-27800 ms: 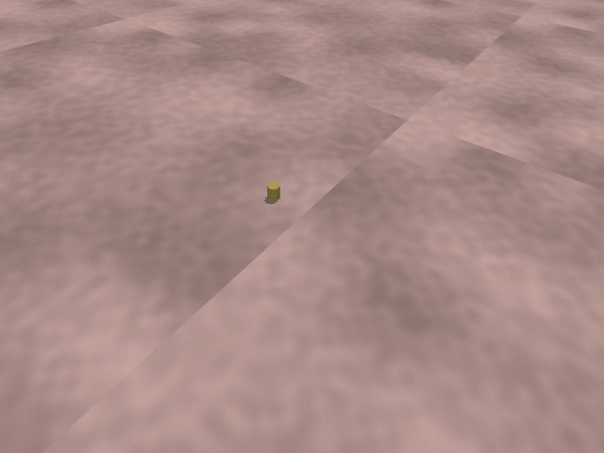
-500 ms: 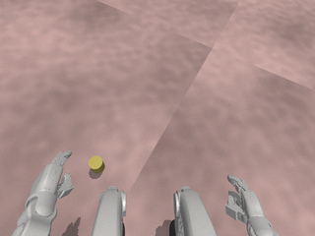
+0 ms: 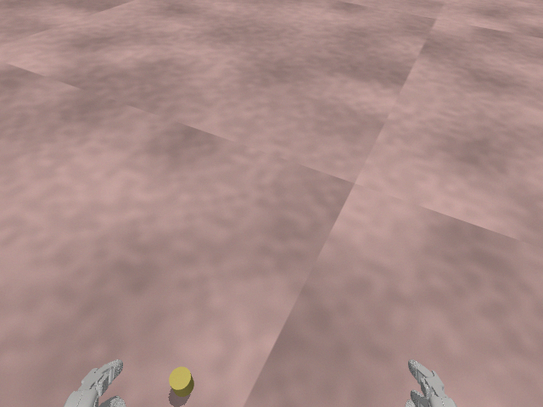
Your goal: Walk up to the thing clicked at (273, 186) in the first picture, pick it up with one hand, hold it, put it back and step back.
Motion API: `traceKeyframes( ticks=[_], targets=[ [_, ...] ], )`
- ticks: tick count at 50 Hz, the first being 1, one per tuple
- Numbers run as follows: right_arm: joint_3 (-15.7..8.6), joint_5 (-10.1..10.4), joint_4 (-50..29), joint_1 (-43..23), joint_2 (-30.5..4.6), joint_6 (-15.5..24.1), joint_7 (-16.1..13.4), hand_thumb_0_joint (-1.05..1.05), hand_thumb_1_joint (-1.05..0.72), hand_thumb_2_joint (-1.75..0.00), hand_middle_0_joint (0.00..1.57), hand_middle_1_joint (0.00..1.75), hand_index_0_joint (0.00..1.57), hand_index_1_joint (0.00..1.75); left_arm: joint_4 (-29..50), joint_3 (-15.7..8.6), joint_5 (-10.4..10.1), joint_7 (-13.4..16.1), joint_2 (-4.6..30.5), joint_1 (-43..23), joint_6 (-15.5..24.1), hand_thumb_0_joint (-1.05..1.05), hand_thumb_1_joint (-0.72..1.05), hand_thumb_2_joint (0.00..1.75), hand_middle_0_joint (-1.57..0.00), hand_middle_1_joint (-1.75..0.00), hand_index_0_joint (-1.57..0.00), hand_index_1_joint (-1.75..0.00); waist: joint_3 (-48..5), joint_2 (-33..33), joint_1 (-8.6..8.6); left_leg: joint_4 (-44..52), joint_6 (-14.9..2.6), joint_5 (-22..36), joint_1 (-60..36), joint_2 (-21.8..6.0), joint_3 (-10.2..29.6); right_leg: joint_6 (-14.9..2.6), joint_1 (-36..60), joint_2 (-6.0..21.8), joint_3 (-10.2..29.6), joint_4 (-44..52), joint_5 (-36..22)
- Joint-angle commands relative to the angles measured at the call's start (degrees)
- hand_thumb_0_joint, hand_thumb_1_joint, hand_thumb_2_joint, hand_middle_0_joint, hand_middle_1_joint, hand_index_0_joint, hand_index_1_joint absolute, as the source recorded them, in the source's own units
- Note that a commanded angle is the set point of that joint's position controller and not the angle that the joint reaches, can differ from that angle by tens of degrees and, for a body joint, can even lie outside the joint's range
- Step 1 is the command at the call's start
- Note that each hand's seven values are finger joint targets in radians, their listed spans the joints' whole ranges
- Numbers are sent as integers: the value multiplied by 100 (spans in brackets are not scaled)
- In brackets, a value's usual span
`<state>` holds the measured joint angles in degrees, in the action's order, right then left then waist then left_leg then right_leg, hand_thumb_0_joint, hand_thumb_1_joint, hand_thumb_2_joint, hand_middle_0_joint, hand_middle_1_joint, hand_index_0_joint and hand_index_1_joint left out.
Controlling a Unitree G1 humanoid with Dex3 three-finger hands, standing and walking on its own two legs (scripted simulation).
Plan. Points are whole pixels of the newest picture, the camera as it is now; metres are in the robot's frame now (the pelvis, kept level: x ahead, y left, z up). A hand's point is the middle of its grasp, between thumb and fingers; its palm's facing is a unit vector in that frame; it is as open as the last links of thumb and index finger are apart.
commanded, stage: home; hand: left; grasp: from above
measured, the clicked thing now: (181, 381) +0.40 +0.23 -0.67
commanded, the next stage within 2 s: none
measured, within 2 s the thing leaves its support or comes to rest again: neither
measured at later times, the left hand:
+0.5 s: hand out of the picture +0.17 +0.18 -0.04, palm faces +0.06 -0.98 -0.19, open 7.4 cm
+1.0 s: hand out of the picture +0.16 +0.18 -0.03, palm faces +0.05 -0.98 -0.19, open 7.4 cm
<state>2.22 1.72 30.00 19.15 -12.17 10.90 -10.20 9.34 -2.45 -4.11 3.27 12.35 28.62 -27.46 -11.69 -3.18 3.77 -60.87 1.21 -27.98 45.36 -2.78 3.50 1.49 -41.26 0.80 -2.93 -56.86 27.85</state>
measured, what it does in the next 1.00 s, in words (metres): stands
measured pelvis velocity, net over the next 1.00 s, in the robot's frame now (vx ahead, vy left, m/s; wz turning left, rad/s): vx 0.00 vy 0.00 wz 0.00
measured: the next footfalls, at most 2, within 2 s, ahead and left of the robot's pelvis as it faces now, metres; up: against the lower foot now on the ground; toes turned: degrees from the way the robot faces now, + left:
none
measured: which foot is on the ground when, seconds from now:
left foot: down 0.00-1.00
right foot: down 0.00-1.00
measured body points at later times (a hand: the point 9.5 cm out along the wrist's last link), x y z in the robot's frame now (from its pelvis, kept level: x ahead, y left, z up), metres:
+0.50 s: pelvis +0.01 +0.00 +0.01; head +0.02 +0.00 +0.46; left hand +0.16 +0.23 -0.02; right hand +0.18 -0.24 -0.05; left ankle +0.02 +0.13 -0.67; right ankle +0.00 -0.14 -0.67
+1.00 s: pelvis +0.00 +0.00 +0.01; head +0.00 +0.01 +0.46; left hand +0.15 +0.23 -0.02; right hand +0.15 -0.25 -0.05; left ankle +0.02 +0.13 -0.67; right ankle +0.00 -0.14 -0.67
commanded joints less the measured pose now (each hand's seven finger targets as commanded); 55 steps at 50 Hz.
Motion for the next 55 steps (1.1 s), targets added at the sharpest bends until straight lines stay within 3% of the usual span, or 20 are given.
traceKeyframes(
  ticks=[1,7,14,19,44,47,49,52,53,54,55],
  targets=[
    [-292,-67,-946,-508,-632,428,-125,0,-90,-90,20,30,20,30,1014,-315,35,-71,516,68,174,0,90,90,-20,-30,-20,-30,-209,105,-81,1117,-182,1115,-873,282,-100,-141,448,-236,-140,1121,-1042],
    [-333,-102,-921,-551,-714,578,-122,0,-90,-90,20,30,20,30,906,-304,72,-209,532,-140,267,0,90,90,-20,-30,-20,-30,60,210,-59,1233,-197,942,-1000,282,-166,-109,394,-202,-149,1214,-858],
    [-371,-153,-815,-563,-732,669,-98,0,-90,-90,20,30,20,30,1018,-322,130,-233,608,-215,408,0,90,90,-20,-30,-20,-30,-330,-138,-104,1160,-148,1524,-1300,282,-157,-133,600,-196,-123,1063,-1384],
    [-350,-170,-779,-587,-733,661,-92,0,-90,-90,20,30,20,30,925,-323,144,-200,591,-140,416,0,90,90,-20,-30,-20,-30,-333,-52,-116,1147,-156,1624,-1312,285,-156,-127,699,-195,-119,1082,-1503],
    [-341,-158,-768,-676,-731,704,-115,0,-90,-90,20,30,20,30,886,-273,148,-205,576,-206,384,0,90,90,-20,-30,-20,-30,-37,9,-175,1315,-172,920,-1111,252,-154,-121,559,-197,-124,1212,-842],
    [-340,-152,-789,-705,-758,712,-114,0,-90,-90,20,30,20,30,844,-318,156,-199,643,-232,370,0,90,90,-20,-30,-20,-30,130,69,-174,1386,-181,619,-997,243,-139,-121,475,-207,-146,1265,-578],
    [-350,-147,-768,-688,-739,724,-118,0,-90,-90,20,30,20,30,1088,-363,149,-198,724,-348,406,0,90,90,-20,-30,-20,-30,-32,-22,-196,1362,-176,692,-1076,250,-150,-129,541,-189,-116,1243,-642],
    [-321,-150,-800,-700,-733,733,-113,0,-90,-90,20,30,20,30,777,-159,155,-220,507,-138,339,0,90,90,-20,-30,-20,-30,112,-58,-145,1398,-164,643,-1022,228,-99,-126,417,-213,-142,1200,-616],
    [-342,-149,-783,-677,-753,741,-122,0,-90,-90,20,30,20,30,939,-309,138,-207,630,-251,357,0,90,90,-20,-30,-20,-30,15,-5,-161,1376,-171,623,-1070,226,-121,-125,453,-208,-132,1212,-584],
    [-331,-149,-794,-704,-731,748,-125,0,-90,-90,20,30,20,30,876,-227,152,-212,585,-248,346,0,90,90,-20,-30,-20,-30,-3,7,-138,1364,-174,592,-1019,250,-119,-113,459,-198,-125,1243,-558],
    [-341,-157,-779,-671,-746,750,-120,0,-90,-90,20,30,20,30,1023,-343,135,-205,677,-285,363,0,90,90,-20,-30,-20,-30,-74,-9,-160,1349,-176,587,-1051,254,-142,-114,502,-197,-109,1242,-569]
  ],
)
